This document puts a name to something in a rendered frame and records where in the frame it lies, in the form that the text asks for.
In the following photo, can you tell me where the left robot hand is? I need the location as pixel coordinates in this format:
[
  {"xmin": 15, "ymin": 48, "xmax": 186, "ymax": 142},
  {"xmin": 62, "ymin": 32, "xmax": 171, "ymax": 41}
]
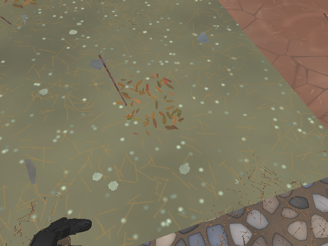
[{"xmin": 30, "ymin": 217, "xmax": 92, "ymax": 246}]

